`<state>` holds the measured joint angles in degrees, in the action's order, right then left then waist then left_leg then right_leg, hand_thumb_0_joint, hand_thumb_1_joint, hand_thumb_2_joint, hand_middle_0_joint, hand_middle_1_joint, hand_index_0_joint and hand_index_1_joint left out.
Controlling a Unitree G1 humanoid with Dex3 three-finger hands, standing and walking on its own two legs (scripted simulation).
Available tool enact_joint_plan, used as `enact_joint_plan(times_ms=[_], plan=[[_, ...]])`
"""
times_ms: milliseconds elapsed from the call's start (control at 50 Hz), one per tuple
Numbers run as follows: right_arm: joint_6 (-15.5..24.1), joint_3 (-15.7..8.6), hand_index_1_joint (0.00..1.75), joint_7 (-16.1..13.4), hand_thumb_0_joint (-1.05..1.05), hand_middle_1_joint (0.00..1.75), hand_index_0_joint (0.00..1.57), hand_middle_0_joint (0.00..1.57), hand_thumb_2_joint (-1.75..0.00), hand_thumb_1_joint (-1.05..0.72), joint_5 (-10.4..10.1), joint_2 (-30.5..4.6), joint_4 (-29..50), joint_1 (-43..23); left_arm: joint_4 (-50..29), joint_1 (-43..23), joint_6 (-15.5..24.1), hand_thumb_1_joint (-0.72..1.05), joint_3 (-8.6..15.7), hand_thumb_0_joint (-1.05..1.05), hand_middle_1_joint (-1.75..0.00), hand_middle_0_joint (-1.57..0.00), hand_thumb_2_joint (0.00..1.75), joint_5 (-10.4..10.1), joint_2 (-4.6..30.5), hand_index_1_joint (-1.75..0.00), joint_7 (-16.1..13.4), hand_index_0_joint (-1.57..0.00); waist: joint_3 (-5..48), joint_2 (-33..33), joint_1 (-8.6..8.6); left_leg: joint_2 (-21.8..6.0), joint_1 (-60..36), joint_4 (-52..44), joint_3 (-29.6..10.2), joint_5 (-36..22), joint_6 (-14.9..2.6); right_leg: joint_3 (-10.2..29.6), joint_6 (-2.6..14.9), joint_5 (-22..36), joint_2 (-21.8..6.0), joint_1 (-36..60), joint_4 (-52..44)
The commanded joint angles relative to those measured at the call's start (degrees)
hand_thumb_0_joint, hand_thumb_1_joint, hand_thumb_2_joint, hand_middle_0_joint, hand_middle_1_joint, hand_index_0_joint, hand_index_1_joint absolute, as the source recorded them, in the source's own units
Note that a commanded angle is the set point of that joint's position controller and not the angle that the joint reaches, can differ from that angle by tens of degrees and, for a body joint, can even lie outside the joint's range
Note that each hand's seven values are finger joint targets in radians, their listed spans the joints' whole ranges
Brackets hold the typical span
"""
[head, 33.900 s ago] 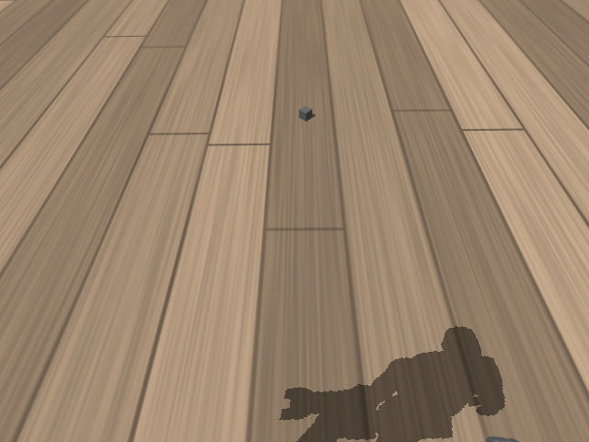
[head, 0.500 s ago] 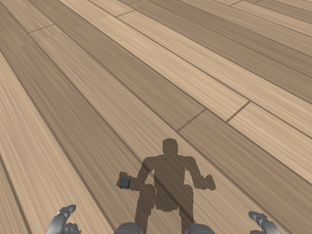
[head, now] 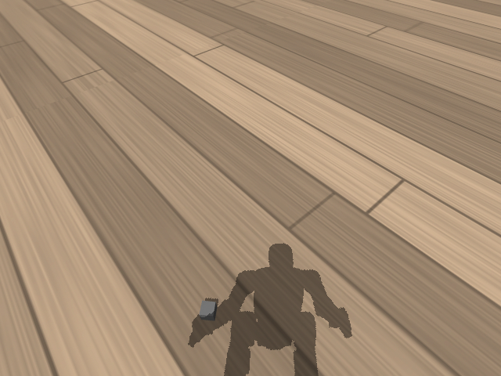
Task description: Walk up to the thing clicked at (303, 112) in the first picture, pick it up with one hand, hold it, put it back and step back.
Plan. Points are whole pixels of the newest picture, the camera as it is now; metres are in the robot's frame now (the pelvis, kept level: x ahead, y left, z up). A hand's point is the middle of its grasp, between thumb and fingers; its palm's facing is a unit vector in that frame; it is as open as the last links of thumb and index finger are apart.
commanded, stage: stand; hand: left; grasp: from above
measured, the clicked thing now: (208, 310) +0.47 +0.22 -0.75
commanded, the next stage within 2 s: step back in 1.76 s
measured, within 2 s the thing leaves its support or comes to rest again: neither
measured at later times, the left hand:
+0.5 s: hand out of the picture +0.04 +0.23 -0.16, palm faces +0.01 -0.94 -0.34, open 7.4 cm
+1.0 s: hand out of the picture +0.08 +0.22 -0.15, palm faces +0.00 -0.95 -0.32, open 7.4 cm
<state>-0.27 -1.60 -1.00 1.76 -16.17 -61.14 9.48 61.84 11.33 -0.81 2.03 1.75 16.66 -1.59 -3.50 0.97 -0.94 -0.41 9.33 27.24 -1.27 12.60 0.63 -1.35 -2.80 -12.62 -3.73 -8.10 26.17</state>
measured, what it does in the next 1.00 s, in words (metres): stands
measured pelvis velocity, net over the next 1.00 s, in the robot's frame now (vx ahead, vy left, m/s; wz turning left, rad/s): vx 0.01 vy -0.01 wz -0.02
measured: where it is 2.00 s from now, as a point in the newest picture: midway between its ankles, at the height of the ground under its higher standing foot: outside the picture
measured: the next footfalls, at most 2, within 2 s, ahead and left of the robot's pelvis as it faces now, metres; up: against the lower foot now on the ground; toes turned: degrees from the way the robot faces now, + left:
none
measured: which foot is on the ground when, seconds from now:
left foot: down 0.00-1.00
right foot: down 0.00-1.00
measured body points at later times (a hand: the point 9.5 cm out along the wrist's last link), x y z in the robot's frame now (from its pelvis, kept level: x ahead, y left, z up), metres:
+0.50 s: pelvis +0.00 -0.01 +0.00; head -0.01 -0.02 +0.45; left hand +0.04 +0.28 -0.13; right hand +0.04 -0.30 -0.14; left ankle +0.03 +0.13 -0.74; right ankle +0.02 -0.15 -0.74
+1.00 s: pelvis +0.01 -0.01 +0.01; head +0.01 -0.02 +0.46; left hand +0.08 +0.27 -0.13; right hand +0.07 -0.29 -0.14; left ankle +0.03 +0.13 -0.74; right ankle +0.02 -0.15 -0.74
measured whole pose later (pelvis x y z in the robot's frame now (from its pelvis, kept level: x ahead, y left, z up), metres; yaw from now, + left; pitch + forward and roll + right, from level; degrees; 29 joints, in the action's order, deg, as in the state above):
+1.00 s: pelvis +0.01 -0.01 +0.01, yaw -1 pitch -4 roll +0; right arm 0.0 -0.2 -0.5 1.2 -17.4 -65.5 7.6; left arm 65.9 7.1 -0.1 1.5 0.8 16.6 -0.5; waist -3.5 0.8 0.0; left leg -1.6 6.2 20.3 -0.6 10.2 1.7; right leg -0.8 -1.9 -10.6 -2.5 -6.1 20.6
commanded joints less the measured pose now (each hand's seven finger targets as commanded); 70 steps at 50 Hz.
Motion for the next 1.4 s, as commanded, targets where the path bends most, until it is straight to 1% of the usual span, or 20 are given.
enact_joint_plan(times_ms=[0, 120, 180, 240, 320, 400, 500, 600, 720, 780, 820, 860, 900, 940, 980, 1020, 1120, 1220, 1320, 1380], plan=[[0.99, -2.71, 0.30, -0.52, 0.00, 0.30, 0.20, 0.20, -0.90, -0.90, -0.15, -11.41, 2.84, -2.30, -2.22, -2.12, 1.44, 0.90, 1.97, 0.00, -0.30, -0.20, 0.90, 0.26, 10.80, -0.30, -0.61, -0.20, -1.70, 0.32, 0.05, -4.56, 3.89, -9.88, -5.90, 6.47, -1.96, 3.37, 2.77, -3.28, -2.09, -1.01, -7.19], [1.02, -2.55, 0.30, -0.16, 0.00, 0.30, 0.20, 0.20, -0.90, -0.90, -0.37, -11.37, 1.83, -2.72, -1.03, -2.38, 1.84, 0.90, 1.85, 0.00, -0.30, -0.20, 0.90, 0.14, 11.48, -0.30, -0.43, -0.20, -0.73, -1.27, 0.11, -4.57, 1.25, -9.52, -5.27, 4.12, -1.95, 4.30, 2.85, -3.74, -2.85, -1.36, -8.99], [0.90, -2.55, 0.30, -0.07, 0.00, 0.30, 0.20, 0.20, -0.90, -0.90, -0.36, -11.63, 1.43, -2.20, -0.83, -2.94, 1.82, 0.90, 1.85, 0.00, -0.30, -0.20, 0.90, 0.12, 12.17, -0.30, -0.35, -0.20, -1.63, -1.98, 0.41, -4.32, 1.48, -9.53, -4.89, 4.80, -1.69, 4.92, 2.77, -6.64, -2.83, -2.77, -10.26], [0.78, -2.47, 0.30, 0.03, 0.00, 0.30, 0.20, 0.20, -0.90, -0.90, -0.39, -12.33, 1.20, -2.37, -0.66, -2.84, 1.72, 0.90, 1.89, 0.00, -0.30, -0.20, 0.90, 0.02, 12.56, -0.30, -0.24, -0.20, -1.95, -0.45, 0.22, -4.42, 2.39, -10.14, -5.09, 6.97, -1.78, 4.89, 2.85, -7.43, -2.66, -2.97, -10.32], [0.97, -2.13, 0.30, 0.08, 0.00, 0.30, 0.20, 0.20, -0.90, -0.90, -0.49, -12.25, 0.71, -1.57, -0.37, -3.19, 1.75, 0.90, 1.77, 0.00, -0.30, -0.20, 0.90, -0.13, 12.75, -0.30, -0.01, -0.20, -1.10, -0.65, 0.52, -4.77, 1.32, -10.12, -5.03, 6.14, -1.80, 5.38, 3.12, -7.31, -2.98, -2.93, -10.37], [0.92, -1.91, 0.30, 0.05, 0.00, 0.30, 0.20, 0.20, -0.90, -0.90, -0.42, -12.73, 0.40, -1.95, -0.10, -3.17, 1.78, 0.90, 1.76, 0.00, -0.30, -0.20, 0.90, -0.33, 12.68, -0.30, 0.09, -0.20, -0.68, 0.55, 0.17, -5.06, 3.06, -10.84, -5.29, 6.46, -1.92, 4.89, 2.98, -4.68, -2.68, -0.99, -9.53], [1.29, -1.62, 0.30, -0.03, 0.00, 0.30, 0.20, 0.20, -0.90, -0.90, -0.52, -12.75, 0.03, -1.73, 0.19, -4.09, 2.01, 0.90, 1.73, 0.00, -0.30, -0.20, 0.90, -0.57, 12.46, -0.30, 0.11, -0.20, 1.85, -0.81, 0.56, -5.42, 0.14, -9.78, -4.46, -0.51, -1.95, 4.98, 3.24, 0.77, -3.23, 0.35, -9.33], [1.15, -1.02, 0.30, -0.02, 0.00, 0.30, 0.20, 0.20, -0.90, -0.90, -0.73, -11.67, -0.79, -1.25, 0.90, -4.18, 1.92, 0.90, 1.39, 0.00, -0.30, -0.20, 0.90, -0.80, 11.64, -0.30, 0.13, -0.20, 0.91, -1.18, 0.71, -5.31, -0.46, -9.97, -3.92, -2.15, -1.85, 4.83, 3.20, 1.30, -3.08, 0.10, -9.63], [1.37, -1.08, 0.30, -0.14, 0.00, 0.30, 0.20, 0.20, -0.90, -0.90, -0.69, -12.71, -0.79, -1.99, 0.80, -4.70, 1.99, 0.90, 1.49, 0.00, -0.30, -0.20, 0.90, -0.79, 11.93, -0.30, 0.11, -0.20, 2.01, -1.01, 0.67, -5.78, -1.63, -9.87, -3.63, -6.43, -1.64, 4.59, 2.90, 6.44, -3.28, 1.58, -9.40], [1.33, -0.68, 0.30, -0.23, 0.00, 0.30, 0.20, 0.20, -0.90, -0.90, -0.80, -11.52, -1.23, -2.36, 1.25, -4.53, 1.76, 0.90, 1.18, 0.00, -0.30, -0.20, 0.90, -0.84, 10.69, -0.30, 0.19, -0.20, 2.68, -0.65, 0.60, -5.76, -2.49, -10.23, -3.36, -8.18, -1.46, 4.12, 2.96, 8.09, -3.05, 1.82, -9.10], [1.47, -0.98, 0.30, -0.28, 0.00, 0.30, 0.20, 0.20, -0.90, -0.90, -0.73, -12.85, -1.06, -2.84, 0.88, -5.00, 1.86, 0.90, 1.41, 0.00, -0.30, -0.20, 0.90, -0.76, 11.55, -0.30, 0.24, -0.20, 1.76, -0.54, 0.53, -5.91, -2.35, -10.35, -3.33, -7.49, -1.35, 4.35, 2.79, 6.95, -3.03, 1.19, -9.50], [1.37, -0.59, 0.30, -0.27, 0.00, 0.30, 0.20, 0.20, -0.90, -0.90, -0.76, -11.54, -1.56, -2.63, 1.22, -5.36, 1.72, 0.90, 1.30, 0.00, -0.30, -0.20, 0.90, -0.89, 10.94, -0.30, 0.22, -0.20, 1.66, -0.48, 0.64, -5.83, -1.52, -10.91, -3.30, -6.55, -1.29, 4.18, 2.85, 6.61, -2.95, 1.73, -9.41], [1.34, -0.94, 0.30, -0.23, 0.00, 0.30, 0.20, 0.20, -0.90, -0.90, -0.68, -12.26, -1.18, -3.29, 1.00, -5.50, 1.73, 0.90, 1.45, 0.00, -0.30, -0.20, 0.90, -0.66, 11.51, -0.30, 0.26, -0.20, 1.37, -1.12, 0.60, -5.75, -1.75, -11.22, -3.31, -5.10, -1.28, 4.25, 2.76, 4.30, -2.90, 0.87, -9.84], [1.35, -0.75, 0.30, -0.20, 0.00, 0.30, 0.20, 0.20, -0.90, -0.90, -0.76, -11.45, -1.51, -3.12, 1.38, -5.25, 1.75, 0.90, 1.26, 0.00, -0.30, -0.20, 0.90, -0.76, 10.85, -0.30, 0.32, -0.20, 2.10, -0.88, 0.69, -5.94, -2.20, -11.06, -3.25, -5.56, -1.38, 4.25, 3.00, 5.36, -3.01, 1.39, -9.61], [1.51, -1.30, 0.30, -0.17, 0.00, 0.30, 0.20, 0.20, -0.90, -0.90, -0.70, -13.21, -0.97, -4.03, 0.79, -5.46, 1.90, 0.90, 1.50, 0.00, -0.30, -0.20, 0.90, -0.57, 11.94, -0.30, 0.28, -0.20, 2.01, -0.78, 0.55, -6.04, -2.48, -10.96, -3.31, -5.58, -1.34, 4.31, 2.80, 4.71, -3.00, 0.70, -10.04], [1.44, -1.03, 0.30, -0.06, 0.00, 0.30, 0.20, 0.20, -0.90, -0.90, -0.66, -12.12, -1.28, -3.51, 1.00, -6.13, 1.92, 0.90, 1.45, 0.00, -0.30, -0.20, 0.90, -0.65, 11.83, -0.30, 0.29, -0.20, 1.09, -1.58, 1.00, -5.82, -1.21, -11.28, -3.27, -3.58, -1.35, 4.40, 2.89, 2.75, -2.94, 0.66, -10.10], [1.74, -1.38, 0.30, 0.00, 0.00, 0.30, 0.20, 0.20, -0.90, -0.90, -0.74, -13.11, -0.94, -4.13, 0.29, -6.49, 2.40, 0.90, 1.63, 0.00, -0.30, -0.20, 0.90, -0.76, 12.56, -0.30, 0.36, -0.20, 4.74, -0.60, 1.01, -6.45, -4.12, -9.94, -2.97, -10.03, -1.38, 4.52, 3.14, 9.70, -3.62, 2.48, -9.20], [1.70, -1.33, 0.30, -0.07, 0.00, 0.30, 0.20, 0.20, -0.90, -0.90, -0.77, -13.62, -1.05, -4.63, 0.33, -6.32, 2.26, 0.90, 1.47, 0.00, -0.30, -0.20, 0.90, -0.84, 12.56, -0.30, 0.39, -0.20, 4.67, -0.70, 0.89, -6.53, -4.49, -9.85, -2.83, -10.74, -1.39, 4.40, 3.01, 10.88, -3.61, 2.39, -9.27], [1.49, -1.15, 0.30, 0.01, 0.00, 0.30, 0.20, 0.20, -0.90, -0.90, -0.73, -13.75, -1.14, -4.84, 0.43, -6.59, 1.95, 0.90, 1.47, 0.00, -0.30, -0.20, 0.90, -0.91, 12.92, -0.30, 0.58, -0.20, 2.27, -0.71, 0.79, -6.43, -2.36, -11.38, -3.10, -4.81, -1.20, 4.28, 2.99, 5.03, -3.23, 1.10, -10.03], [1.56, -1.34, 0.30, 0.06, 0.00, 0.30, 0.20, 0.20, -0.90, -0.90, -0.72, -14.25, -1.27, -4.56, 0.37, -6.28, 1.96, 0.90, 1.43, 0.00, -0.30, -0.20, 0.90, -0.90, 13.17, -0.30, 0.64, -0.20, 2.62, -0.81, 0.73, -6.54, -2.52, -11.46, -3.19, -5.99, -1.29, 4.49, 3.31, 5.94, -3.44, 1.69, -9.85]])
